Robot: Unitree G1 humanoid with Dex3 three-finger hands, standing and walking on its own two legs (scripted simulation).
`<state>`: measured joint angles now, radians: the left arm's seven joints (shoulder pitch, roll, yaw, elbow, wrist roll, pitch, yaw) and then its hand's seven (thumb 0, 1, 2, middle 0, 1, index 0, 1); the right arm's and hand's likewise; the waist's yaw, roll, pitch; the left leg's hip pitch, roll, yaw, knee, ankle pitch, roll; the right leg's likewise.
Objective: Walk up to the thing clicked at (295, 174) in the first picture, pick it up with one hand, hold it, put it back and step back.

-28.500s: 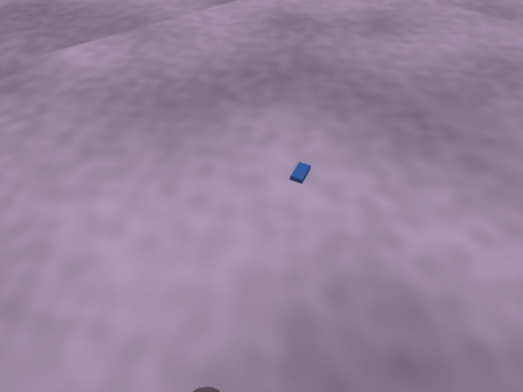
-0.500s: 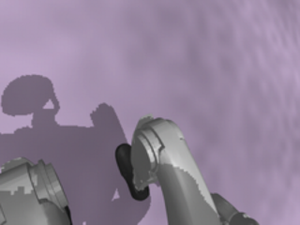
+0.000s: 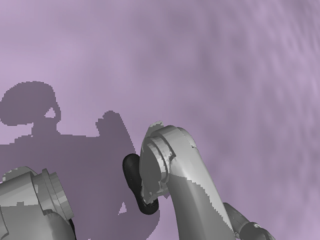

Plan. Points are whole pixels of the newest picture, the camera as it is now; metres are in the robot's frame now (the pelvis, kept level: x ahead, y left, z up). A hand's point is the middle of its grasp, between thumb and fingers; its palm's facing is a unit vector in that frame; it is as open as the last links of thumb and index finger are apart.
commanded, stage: close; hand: left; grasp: from above
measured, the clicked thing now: out of the picture +0.46 +0.42 -0.29
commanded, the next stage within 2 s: none
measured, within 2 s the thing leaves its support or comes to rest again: neither
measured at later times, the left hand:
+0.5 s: hand out of the picture +0.43 +0.41 -0.24, palm faces -0.45 -0.18 -0.87, open 13.3 cm
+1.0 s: hand out of the picture +0.43 +0.41 -0.24, palm faces -0.42 -0.17 -0.89, open 12.2 cm
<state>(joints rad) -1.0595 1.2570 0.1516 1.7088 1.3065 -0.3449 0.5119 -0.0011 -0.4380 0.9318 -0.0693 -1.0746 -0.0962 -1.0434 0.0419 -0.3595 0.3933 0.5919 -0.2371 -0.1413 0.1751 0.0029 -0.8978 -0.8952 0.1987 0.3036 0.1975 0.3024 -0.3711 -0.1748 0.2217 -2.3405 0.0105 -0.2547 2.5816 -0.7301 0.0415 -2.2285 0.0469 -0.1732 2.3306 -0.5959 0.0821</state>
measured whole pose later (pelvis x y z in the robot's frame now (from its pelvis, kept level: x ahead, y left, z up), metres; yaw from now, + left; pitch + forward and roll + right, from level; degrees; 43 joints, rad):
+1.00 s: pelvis +0.00 +0.00 +0.00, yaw +0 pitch +26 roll -17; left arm -1.06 1.27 0.16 1.71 1.30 -0.32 0.52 0.00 -0.21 0.83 -0.17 -1.09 -0.24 -1.02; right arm 0.04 -0.36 0.41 0.59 -0.24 -0.14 0.17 0.00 -0.89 -0.89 0.20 0.30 0.20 0.30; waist -0.38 -0.18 0.22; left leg -2.34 0.01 -0.26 2.58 -0.73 0.05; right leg -2.23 0.05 -0.18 2.33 -0.59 0.08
